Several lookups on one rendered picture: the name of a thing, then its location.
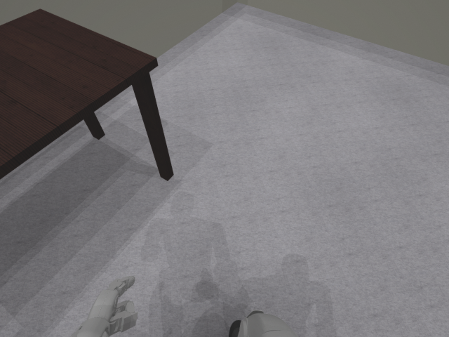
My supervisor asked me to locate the robot left forearm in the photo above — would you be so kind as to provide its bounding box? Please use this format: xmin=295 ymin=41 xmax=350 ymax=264
xmin=70 ymin=317 xmax=110 ymax=337

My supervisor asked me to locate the table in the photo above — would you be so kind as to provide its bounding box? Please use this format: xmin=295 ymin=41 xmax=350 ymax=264
xmin=0 ymin=9 xmax=174 ymax=181

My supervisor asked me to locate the robot left hand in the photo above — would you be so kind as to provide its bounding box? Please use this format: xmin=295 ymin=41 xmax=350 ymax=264
xmin=87 ymin=276 xmax=138 ymax=336

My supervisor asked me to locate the right robot thigh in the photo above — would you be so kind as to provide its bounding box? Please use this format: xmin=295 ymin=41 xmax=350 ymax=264
xmin=239 ymin=313 xmax=298 ymax=337

